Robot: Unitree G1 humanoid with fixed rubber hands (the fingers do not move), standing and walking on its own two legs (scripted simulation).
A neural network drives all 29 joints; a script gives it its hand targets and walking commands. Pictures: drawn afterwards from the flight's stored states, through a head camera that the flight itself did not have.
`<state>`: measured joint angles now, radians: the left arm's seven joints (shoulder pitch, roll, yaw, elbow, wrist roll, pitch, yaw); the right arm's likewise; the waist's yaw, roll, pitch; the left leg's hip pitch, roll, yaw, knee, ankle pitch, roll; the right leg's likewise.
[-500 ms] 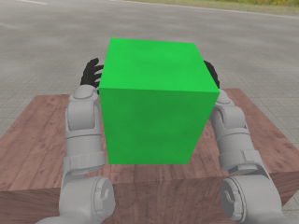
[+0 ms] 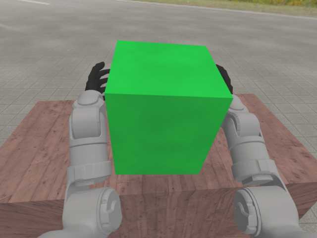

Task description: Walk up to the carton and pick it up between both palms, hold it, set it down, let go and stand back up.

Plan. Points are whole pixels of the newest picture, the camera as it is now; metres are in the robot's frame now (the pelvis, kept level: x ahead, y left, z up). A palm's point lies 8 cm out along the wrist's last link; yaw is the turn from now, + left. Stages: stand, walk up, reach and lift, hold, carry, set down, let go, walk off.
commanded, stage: hold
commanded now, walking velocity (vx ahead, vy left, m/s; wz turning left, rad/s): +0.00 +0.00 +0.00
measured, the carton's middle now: (160, 110) +0.36 +0.01 +0.21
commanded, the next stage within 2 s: none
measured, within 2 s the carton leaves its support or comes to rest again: neither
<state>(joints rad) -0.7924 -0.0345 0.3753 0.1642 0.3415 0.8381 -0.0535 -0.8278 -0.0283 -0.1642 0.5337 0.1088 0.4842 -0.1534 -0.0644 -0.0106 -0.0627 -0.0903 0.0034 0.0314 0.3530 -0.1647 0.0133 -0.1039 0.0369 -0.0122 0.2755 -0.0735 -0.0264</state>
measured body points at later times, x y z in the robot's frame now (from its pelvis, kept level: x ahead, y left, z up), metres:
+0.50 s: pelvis +0.00 +0.00 +0.00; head -0.07 +0.01 +0.44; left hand +0.38 +0.16 +0.26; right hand +0.38 -0.15 +0.24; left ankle +0.03 +0.11 -0.75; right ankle +0.06 -0.10 -0.75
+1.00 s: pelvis +0.00 +0.00 +0.00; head -0.07 +0.01 +0.44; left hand +0.38 +0.16 +0.26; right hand +0.39 -0.15 +0.24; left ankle +0.03 +0.11 -0.75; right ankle +0.06 -0.10 -0.75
